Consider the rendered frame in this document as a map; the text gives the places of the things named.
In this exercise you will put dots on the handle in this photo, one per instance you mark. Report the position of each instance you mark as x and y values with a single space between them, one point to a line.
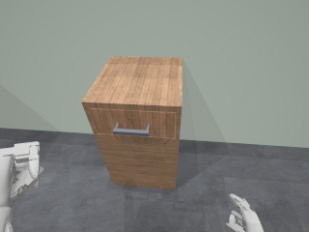
131 132

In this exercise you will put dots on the robot left forearm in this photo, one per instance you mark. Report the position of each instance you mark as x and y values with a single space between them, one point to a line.
6 216

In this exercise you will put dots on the cabinet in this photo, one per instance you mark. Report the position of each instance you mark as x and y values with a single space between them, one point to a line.
144 84

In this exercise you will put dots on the drawer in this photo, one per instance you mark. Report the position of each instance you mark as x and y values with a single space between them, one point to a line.
162 123

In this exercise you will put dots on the left robot hand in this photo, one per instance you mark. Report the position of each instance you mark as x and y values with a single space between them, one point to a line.
24 158

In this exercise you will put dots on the right robot hand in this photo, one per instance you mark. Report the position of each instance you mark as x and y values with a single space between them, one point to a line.
247 222

